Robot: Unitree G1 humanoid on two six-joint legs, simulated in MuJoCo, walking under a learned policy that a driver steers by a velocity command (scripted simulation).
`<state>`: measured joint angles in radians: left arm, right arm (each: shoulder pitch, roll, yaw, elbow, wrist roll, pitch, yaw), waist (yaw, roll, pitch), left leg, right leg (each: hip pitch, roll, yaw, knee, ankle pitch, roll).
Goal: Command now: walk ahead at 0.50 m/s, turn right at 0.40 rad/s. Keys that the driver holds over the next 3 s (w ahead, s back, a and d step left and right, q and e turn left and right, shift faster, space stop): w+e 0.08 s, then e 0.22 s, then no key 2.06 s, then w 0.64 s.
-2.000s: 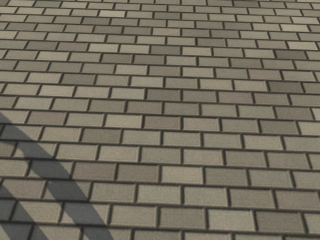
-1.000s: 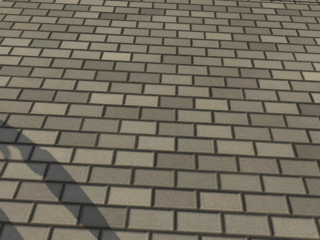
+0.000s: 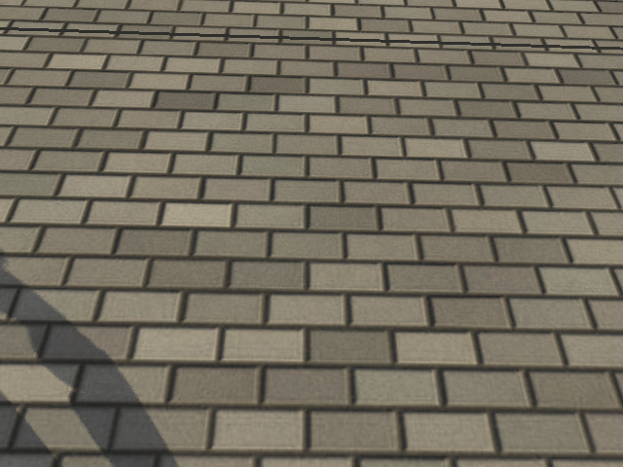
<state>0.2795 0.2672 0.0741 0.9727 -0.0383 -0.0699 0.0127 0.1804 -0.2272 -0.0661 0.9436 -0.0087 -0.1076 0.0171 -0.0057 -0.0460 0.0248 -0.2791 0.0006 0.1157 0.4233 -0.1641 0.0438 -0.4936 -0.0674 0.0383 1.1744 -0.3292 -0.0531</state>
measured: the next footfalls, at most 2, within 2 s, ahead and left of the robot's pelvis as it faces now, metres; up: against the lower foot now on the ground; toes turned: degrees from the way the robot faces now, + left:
right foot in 0.34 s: +0.31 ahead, -0.14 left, +0.00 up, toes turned -14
left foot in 0.76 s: +0.32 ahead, +0.10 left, +0.00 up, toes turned -15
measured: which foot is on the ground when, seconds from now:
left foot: down 0.00-0.36, up 0.38-0.74, down 0.76-1.00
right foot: up 0.00-0.32, down 0.34-1.00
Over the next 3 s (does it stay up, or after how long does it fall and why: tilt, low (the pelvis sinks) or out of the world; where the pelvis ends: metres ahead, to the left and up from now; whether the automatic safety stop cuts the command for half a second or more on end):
stays up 0.48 -0.08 -0.01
